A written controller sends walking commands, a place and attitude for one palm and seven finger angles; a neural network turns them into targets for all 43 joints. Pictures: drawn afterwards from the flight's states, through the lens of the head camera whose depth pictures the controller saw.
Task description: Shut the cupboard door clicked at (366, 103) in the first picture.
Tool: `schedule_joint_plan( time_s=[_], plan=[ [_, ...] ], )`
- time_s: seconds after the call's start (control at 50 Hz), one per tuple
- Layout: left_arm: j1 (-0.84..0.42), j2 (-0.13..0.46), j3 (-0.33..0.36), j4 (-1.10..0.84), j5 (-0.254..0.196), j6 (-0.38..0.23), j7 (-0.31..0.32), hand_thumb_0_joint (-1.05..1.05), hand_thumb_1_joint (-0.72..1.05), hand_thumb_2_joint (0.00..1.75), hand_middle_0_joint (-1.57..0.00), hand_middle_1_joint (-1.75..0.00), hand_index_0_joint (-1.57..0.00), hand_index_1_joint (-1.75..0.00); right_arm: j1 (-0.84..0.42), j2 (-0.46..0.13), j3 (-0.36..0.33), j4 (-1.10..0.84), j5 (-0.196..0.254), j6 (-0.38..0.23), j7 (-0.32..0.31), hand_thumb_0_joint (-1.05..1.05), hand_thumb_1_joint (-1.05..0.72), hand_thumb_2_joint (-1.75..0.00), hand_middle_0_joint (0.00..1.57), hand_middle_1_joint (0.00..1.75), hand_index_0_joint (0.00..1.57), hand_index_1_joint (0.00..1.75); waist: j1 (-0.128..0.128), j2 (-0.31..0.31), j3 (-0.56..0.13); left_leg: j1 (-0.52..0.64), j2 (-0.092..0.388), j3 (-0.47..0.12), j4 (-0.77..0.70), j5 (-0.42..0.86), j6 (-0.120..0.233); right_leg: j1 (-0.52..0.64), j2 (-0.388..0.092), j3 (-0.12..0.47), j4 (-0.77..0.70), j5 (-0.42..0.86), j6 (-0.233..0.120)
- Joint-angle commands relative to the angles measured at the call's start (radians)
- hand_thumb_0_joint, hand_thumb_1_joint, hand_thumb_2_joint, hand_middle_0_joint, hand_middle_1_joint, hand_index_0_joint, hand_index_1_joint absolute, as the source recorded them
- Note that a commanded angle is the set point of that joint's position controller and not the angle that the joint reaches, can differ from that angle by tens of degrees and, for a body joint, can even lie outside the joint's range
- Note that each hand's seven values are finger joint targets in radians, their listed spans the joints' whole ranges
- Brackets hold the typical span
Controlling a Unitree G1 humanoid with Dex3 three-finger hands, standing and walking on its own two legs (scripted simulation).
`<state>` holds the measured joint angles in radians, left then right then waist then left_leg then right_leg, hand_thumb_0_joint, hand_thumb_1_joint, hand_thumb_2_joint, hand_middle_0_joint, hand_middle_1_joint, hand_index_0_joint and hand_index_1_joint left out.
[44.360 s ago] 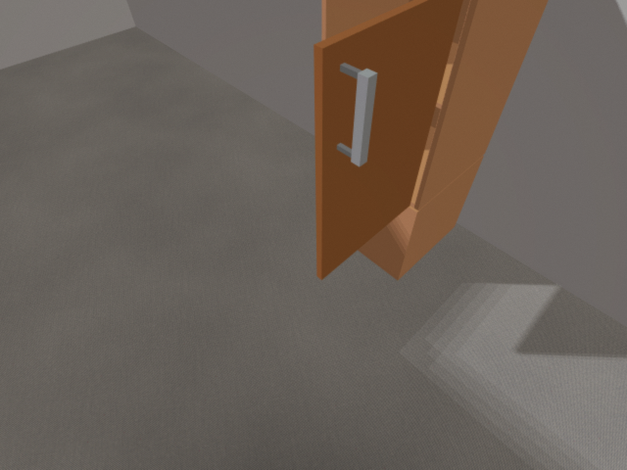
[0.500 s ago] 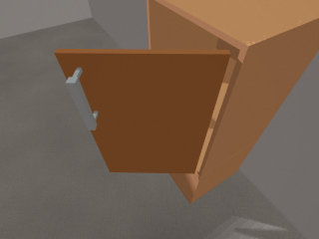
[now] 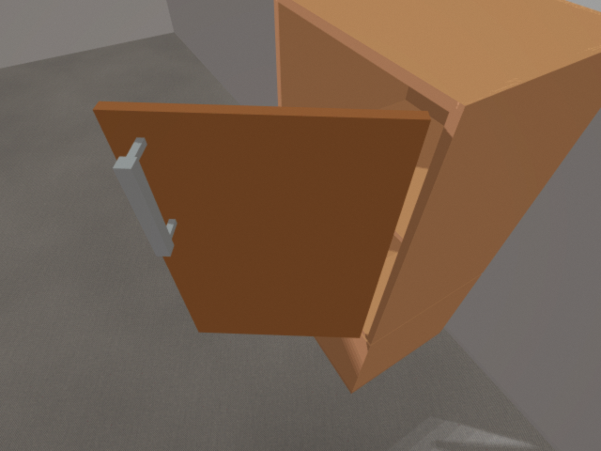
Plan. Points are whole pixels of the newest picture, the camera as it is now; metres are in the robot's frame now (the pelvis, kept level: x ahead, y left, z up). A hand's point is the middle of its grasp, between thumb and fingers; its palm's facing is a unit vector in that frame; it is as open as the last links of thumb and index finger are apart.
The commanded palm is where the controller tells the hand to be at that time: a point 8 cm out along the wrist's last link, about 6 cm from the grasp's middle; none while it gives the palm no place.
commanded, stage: come to a stop and stand still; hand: left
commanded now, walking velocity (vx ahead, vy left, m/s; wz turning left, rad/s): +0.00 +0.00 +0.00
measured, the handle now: (152, 201) +0.39 +0.23 +0.13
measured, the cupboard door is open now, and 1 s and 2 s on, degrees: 57 57 57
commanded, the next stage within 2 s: look again from close up in 0.04 s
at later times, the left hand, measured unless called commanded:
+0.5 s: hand out of the picture -0.01 +0.16 -0.17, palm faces +0.02 -0.98 -0.19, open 7.4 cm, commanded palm none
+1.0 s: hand out of the picture -0.02 +0.17 -0.17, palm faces +0.03 -0.98 -0.21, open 7.3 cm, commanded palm none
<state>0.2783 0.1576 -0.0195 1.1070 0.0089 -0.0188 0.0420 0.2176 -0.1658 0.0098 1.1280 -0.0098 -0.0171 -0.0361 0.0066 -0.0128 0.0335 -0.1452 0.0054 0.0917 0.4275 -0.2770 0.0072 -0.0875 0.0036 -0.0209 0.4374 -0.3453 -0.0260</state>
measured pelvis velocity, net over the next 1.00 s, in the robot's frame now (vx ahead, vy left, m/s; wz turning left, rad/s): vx -0.02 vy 0.00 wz -0.01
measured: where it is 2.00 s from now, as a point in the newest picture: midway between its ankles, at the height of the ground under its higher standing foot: outside the picture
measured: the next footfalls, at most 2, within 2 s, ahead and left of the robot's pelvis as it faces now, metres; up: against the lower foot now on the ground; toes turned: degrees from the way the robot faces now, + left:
none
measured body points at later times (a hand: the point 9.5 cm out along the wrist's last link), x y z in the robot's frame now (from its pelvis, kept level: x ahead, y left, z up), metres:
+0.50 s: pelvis +0.00 -0.01 +0.00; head +0.02 -0.01 +0.45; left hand -0.01 +0.22 -0.16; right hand +0.01 -0.23 -0.16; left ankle -0.03 +0.11 -0.74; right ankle -0.07 -0.10 -0.74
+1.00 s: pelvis -0.02 +0.00 +0.00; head +0.01 +0.00 +0.45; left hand -0.02 +0.22 -0.16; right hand +0.00 -0.23 -0.16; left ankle -0.03 +0.11 -0.74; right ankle -0.07 -0.10 -0.74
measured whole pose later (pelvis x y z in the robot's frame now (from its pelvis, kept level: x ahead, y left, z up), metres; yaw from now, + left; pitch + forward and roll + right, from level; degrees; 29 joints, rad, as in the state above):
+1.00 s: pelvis -0.02 +0.00 +0.00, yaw -1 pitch +0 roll +1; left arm 0.27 0.16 0.00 1.06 0.01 0.00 0.04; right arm 0.21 -0.16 -0.02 1.10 -0.01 0.01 -0.03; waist 0.02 -0.01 0.07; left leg -0.19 0.01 0.10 0.44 -0.25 0.00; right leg -0.15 0.01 -0.01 0.48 -0.32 -0.03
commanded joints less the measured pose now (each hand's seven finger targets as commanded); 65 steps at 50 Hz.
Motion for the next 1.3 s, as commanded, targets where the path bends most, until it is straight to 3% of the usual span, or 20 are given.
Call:
schedule_joint_plan(
  time_s=[0.0,0.14,0.28,0.42,0.5,0.52,0.6,0.76,0.82,0.86,0.98,1.0,1.04,1.08,1.12,1.14,1.2,1.22,1.28],
  plan=[
    [0.074,0.114,0.024,-0.025,0.002,-0.007,0.006,0.00,0.90,0.90,-0.20,-0.30,-0.20,-0.30,0.056,-0.090,-0.015,-0.020,0.000,-0.012,-0.005,0.00,-0.90,-0.90,0.20,0.30,0.20,0.30,-0.003,0.005,0.009,0.049,0.099,-0.090,-0.043,0.324,0.025,-0.066,-0.115,0.083,-0.057,0.446,-0.010],
    [0.074,0.116,0.023,-0.026,0.002,-0.009,0.004,0.00,0.90,0.90,-0.20,-0.30,-0.20,-0.30,0.047,-0.090,-0.013,-0.018,0.000,-0.012,-0.003,0.00,-0.90,-0.90,0.20,0.30,0.20,0.30,0.001,-0.008,0.024,0.037,0.096,-0.090,-0.057,0.279,0.021,-0.066,-0.116,0.087,-0.079,0.431,-0.007],
    [0.081,0.119,0.026,-0.026,0.000,-0.012,0.004,0.00,0.90,0.90,-0.20,-0.30,-0.20,-0.30,0.054,-0.091,-0.014,-0.014,-0.001,-0.014,-0.004,0.00,-0.90,-0.90,0.20,0.30,0.20,0.30,0.001,-0.015,-0.017,0.058,0.099,-0.090,-0.053,0.312,0.019,-0.041,-0.121,0.083,-0.074,0.479,-0.008],
    [0.086,0.108,0.026,-0.023,0.001,-0.011,0.003,0.00,0.90,0.90,-0.20,-0.30,-0.20,-0.30,0.063,-0.076,-0.012,-0.002,0.001,-0.014,-0.005,0.00,-0.90,-0.90,0.20,0.30,0.20,0.30,0.005,-0.013,0.020,0.040,0.098,-0.088,-0.064,0.287,0.020,-0.052,-0.114,0.080,-0.091,0.428,-0.006],
    [0.086,0.108,0.026,-0.018,-0.001,-0.011,0.004,0.00,0.90,0.90,-0.20,-0.30,-0.20,-0.30,0.071,-0.084,-0.013,-0.002,0.000,-0.015,-0.005,0.00,-0.90,-0.90,0.20,0.30,0.20,0.30,0.002,0.001,0.000,0.054,0.101,-0.094,-0.065,0.303,0.020,-0.051,-0.117,0.080,-0.086,0.421,-0.009],
    [0.085,0.102,0.028,-0.020,0.002,-0.011,0.004,0.00,0.90,0.90,-0.20,-0.30,-0.20,-0.30,0.071,-0.073,-0.013,0.000,0.001,-0.015,-0.005,0.00,-0.90,-0.90,0.20,0.30,0.20,0.30,0.004,-0.014,0.028,0.039,0.099,-0.094,-0.071,0.288,0.021,-0.058,-0.112,0.079,-0.092,0.408,-0.008],
    [0.087,0.103,0.026,-0.014,-0.001,-0.010,0.003,0.00,0.90,0.90,-0.20,-0.30,-0.20,-0.30,0.073,-0.080,-0.013,0.003,-0.001,-0.016,-0.006,0.00,-0.90,-0.90,0.20,0.30,0.20,0.30,0.002,0.008,0.009,0.054,0.102,-0.096,-0.070,0.306,0.021,-0.058,-0.115,0.080,-0.089,0.401,-0.010],
    [0.093,0.099,0.027,-0.012,0.001,-0.011,0.004,0.00,0.90,0.90,-0.20,-0.30,-0.20,-0.30,0.075,-0.075,-0.014,0.005,-0.001,-0.014,-0.005,0.00,-0.90,-0.90,0.20,0.30,0.20,0.30,0.003,-0.008,0.019,0.048,0.101,-0.094,-0.074,0.288,0.019,-0.062,-0.117,0.082,-0.094,0.406,-0.008],
    [0.090,0.110,0.036,-0.033,0.004,-0.007,0.009,0.00,0.90,0.90,-0.20,-0.30,-0.20,-0.30,0.063,-0.071,-0.021,-0.015,0.004,-0.012,-0.007,0.00,-0.90,-0.90,0.20,0.30,0.20,0.30,0.010,0.000,0.024,0.037,0.105,-0.094,-0.063,0.385,0.017,-0.066,-0.129,0.096,-0.062,0.508,-0.010],
    [0.094,0.120,0.044,-0.045,0.003,0.000,0.013,0.00,0.90,0.90,-0.20,-0.30,-0.20,-0.30,0.067,-0.082,-0.031,-0.031,0.000,-0.002,-0.008,0.00,-0.90,-0.90,0.20,0.30,0.20,0.30,0.010,0.014,-0.014,0.049,0.107,-0.087,-0.025,0.442,0.012,-0.066,-0.140,0.107,-0.021,0.558,-0.016],
    [0.076,0.153,0.069,-0.098,0.008,0.020,0.014,0.00,0.90,0.90,-0.20,-0.30,-0.20,-0.30,0.036,-0.107,-0.062,-0.099,-0.006,0.031,-0.006,0.00,-0.90,-0.90,0.20,0.30,0.20,0.30,0.012,-0.033,-0.047,-0.004,0.092,-0.058,0.093,0.397,0.000,-0.096,-0.185,0.156,0.042,0.626,-0.051],
    [0.067,0.155,0.068,-0.105,0.009,0.022,0.013,0.00,0.90,0.90,-0.20,-0.30,-0.20,-0.30,0.040,-0.099,-0.062,-0.107,-0.005,0.033,-0.004,0.00,-0.90,-0.90,0.20,0.30,0.20,0.30,0.008,-0.052,-0.047,-0.012,0.082,-0.056,0.103,0.346,-0.002,-0.108,-0.195,0.164,0.035,0.591,-0.064],
    [0.042,0.140,0.059,-0.116,0.009,0.022,0.011,0.00,0.90,0.90,-0.20,-0.30,-0.20,-0.30,0.046,-0.077,-0.057,-0.105,-0.003,0.031,0.002,0.00,-0.90,-0.90,0.20,0.30,0.20,0.30,-0.005,-0.062,-0.039,-0.001,0.073,-0.065,0.068,0.211,0.000,-0.161,-0.186,0.171,-0.008,0.391,-0.066],
    [0.011,0.117,0.047,-0.117,0.007,0.019,0.005,0.00,0.90,0.90,-0.20,-0.30,-0.20,-0.30,0.044,-0.073,-0.048,-0.097,-0.006,0.022,0.008,0.00,-0.90,-0.90,0.20,0.30,0.20,0.30,-0.011,-0.028,-0.006,0.013,0.093,-0.101,-0.015,0.155,0.013,-0.215,-0.135,0.137,-0.031,0.184,-0.033],
    [0.011,0.112,0.041,-0.103,0.011,0.014,-0.002,0.00,0.90,0.90,-0.20,-0.30,-0.20,-0.30,0.023,-0.092,-0.044,-0.082,-0.006,0.010,0.011,0.00,-0.90,-0.90,0.20,0.30,0.20,0.30,0.001,0.009,0.049,-0.042,0.110,-0.148,-0.111,0.001,0.034,-0.201,-0.091,0.109,-0.085,-0.009,-0.008],
    [0.006,0.124,0.040,-0.093,0.012,0.011,-0.007,0.00,0.90,0.90,-0.20,-0.30,-0.20,-0.30,0.020,-0.108,-0.043,-0.075,-0.008,0.006,0.014,0.00,-0.90,-0.90,0.20,0.30,0.20,0.30,0.000,0.012,0.068,-0.066,0.106,-0.161,-0.138,-0.063,0.033,-0.194,-0.088,0.101,-0.102,-0.034,-0.006],
    [0.043,0.090,0.032,-0.062,0.010,0.011,-0.012,0.00,0.90,0.90,-0.20,-0.30,-0.20,-0.30,0.053,-0.086,-0.033,-0.051,-0.013,0.005,0.017,0.00,-0.90,-0.90,0.20,0.30,0.20,0.30,-0.001,0.010,0.061,-0.067,0.103,-0.170,-0.166,-0.155,0.028,-0.181,-0.079,0.083,-0.100,-0.069,-0.003],
    [0.055,0.088,0.032,-0.060,0.013,0.012,-0.013,0.00,0.90,0.90,-0.20,-0.30,-0.20,-0.30,0.062,-0.080,-0.034,-0.044,-0.012,0.006,0.016,0.00,-0.90,-0.90,0.20,0.30,0.20,0.30,0.003,0.014,0.086,-0.083,0.103,-0.165,-0.171,-0.190,0.032,-0.184,-0.078,0.075,-0.106,-0.092,-0.004],
    [0.070,0.082,0.032,-0.047,0.011,0.010,-0.016,0.00,0.90,0.90,-0.20,-0.30,-0.20,-0.30,0.076,-0.085,-0.030,-0.036,-0.014,0.003,0.016,0.00,-0.90,-0.90,0.20,0.30,0.20,0.30,0.001,0.039,0.082,-0.085,0.111,-0.178,-0.178,-0.189,0.033,-0.188,-0.075,0.066,-0.079,-0.063,-0.008]
  ],
)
